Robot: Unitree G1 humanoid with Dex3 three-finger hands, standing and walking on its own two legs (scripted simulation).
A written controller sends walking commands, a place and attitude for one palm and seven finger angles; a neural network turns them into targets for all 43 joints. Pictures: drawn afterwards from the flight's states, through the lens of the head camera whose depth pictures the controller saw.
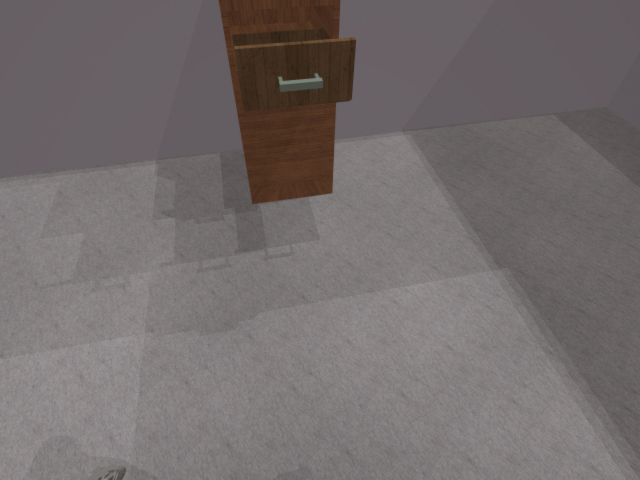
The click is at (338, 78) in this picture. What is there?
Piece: drawer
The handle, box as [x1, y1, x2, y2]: [278, 73, 322, 91]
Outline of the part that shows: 322,80 317,73 314,73 315,77 310,79 283,81 281,76 278,77 280,91 322,87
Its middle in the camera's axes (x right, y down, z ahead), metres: -0.06 -0.45 +1.11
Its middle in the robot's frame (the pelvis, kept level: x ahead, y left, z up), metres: +1.13 +0.12 -0.04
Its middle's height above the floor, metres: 0.73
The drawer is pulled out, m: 0.28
